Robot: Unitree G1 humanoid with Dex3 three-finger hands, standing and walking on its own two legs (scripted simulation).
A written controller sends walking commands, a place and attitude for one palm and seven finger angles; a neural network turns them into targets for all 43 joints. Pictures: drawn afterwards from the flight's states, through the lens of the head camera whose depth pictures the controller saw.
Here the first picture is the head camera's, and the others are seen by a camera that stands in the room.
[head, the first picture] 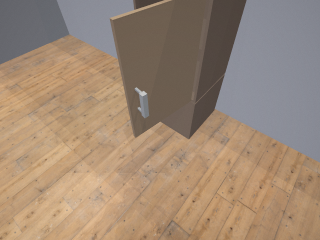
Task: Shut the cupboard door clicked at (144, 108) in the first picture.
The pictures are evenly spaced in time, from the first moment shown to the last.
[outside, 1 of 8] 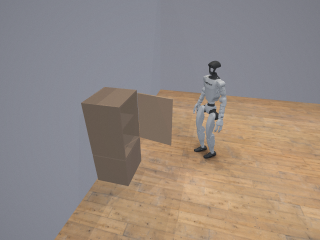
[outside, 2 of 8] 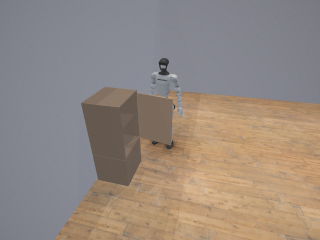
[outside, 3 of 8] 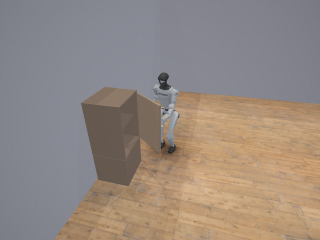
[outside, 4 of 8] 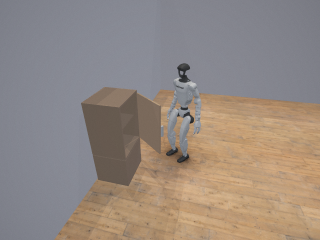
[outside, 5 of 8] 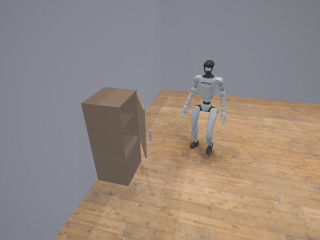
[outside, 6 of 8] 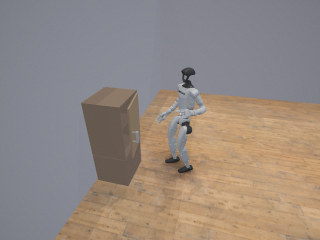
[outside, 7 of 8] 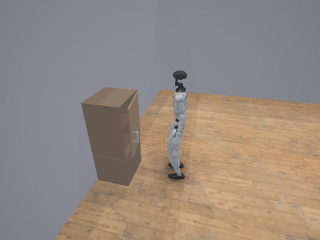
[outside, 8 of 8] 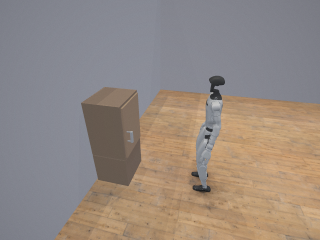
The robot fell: no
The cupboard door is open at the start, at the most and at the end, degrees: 80 80 0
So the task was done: yes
